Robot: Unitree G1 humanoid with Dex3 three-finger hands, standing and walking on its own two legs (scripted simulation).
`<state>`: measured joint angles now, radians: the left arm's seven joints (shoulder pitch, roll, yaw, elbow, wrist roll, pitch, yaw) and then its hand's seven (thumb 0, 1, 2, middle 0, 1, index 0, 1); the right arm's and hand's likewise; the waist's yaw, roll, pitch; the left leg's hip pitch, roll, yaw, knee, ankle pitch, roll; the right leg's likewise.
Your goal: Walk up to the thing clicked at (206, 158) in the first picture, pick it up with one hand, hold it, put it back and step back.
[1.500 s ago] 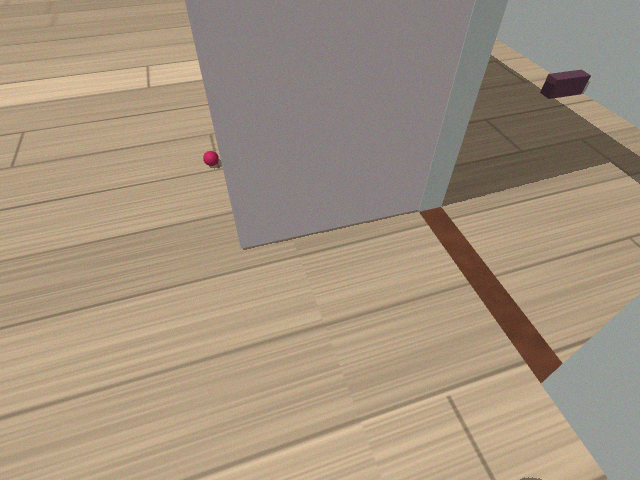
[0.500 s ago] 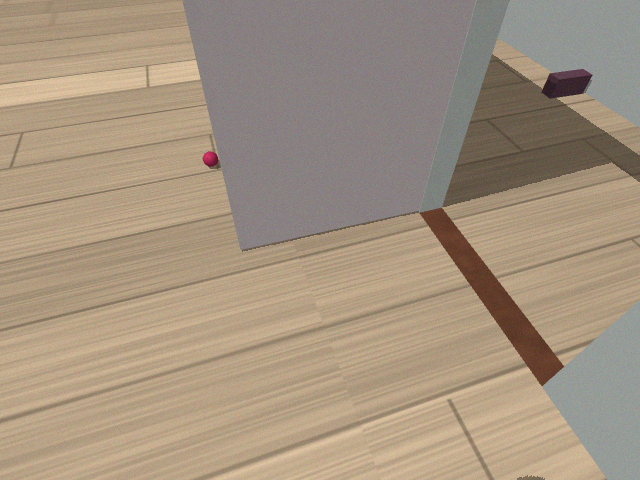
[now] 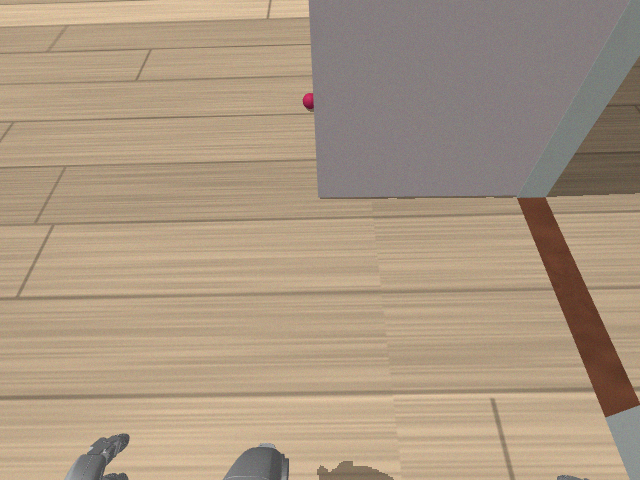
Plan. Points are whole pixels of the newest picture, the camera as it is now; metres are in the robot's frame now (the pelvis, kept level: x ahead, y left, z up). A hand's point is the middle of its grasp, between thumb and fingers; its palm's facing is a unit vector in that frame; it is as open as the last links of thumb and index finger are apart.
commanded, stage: walk up
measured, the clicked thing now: (310, 101) +1.84 +0.04 -0.73
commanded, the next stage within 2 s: stand in 1.80 s
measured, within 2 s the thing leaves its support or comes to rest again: neither
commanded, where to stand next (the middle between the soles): +0.06 +0.03 m, yaw +37 degrees
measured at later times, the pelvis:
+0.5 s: pelvis +0.01 -0.01 -0.02, yaw +19 degrees
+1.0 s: pelvis +0.00 +0.01 -0.02, yaw +34 degrees
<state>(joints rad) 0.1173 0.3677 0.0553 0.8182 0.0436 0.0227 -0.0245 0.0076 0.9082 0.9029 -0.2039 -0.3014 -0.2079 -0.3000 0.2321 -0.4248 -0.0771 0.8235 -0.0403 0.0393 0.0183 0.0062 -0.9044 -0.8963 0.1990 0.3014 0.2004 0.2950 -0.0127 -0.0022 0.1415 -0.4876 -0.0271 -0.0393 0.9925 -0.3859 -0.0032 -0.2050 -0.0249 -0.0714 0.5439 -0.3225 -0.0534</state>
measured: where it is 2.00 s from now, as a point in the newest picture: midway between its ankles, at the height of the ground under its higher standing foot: outside the picture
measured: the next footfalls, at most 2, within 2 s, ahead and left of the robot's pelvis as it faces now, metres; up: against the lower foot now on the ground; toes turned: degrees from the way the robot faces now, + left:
left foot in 0.24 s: +0.05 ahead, +0.15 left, +0.00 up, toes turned +12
right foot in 0.52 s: +0.14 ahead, -0.08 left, +0.00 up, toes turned +33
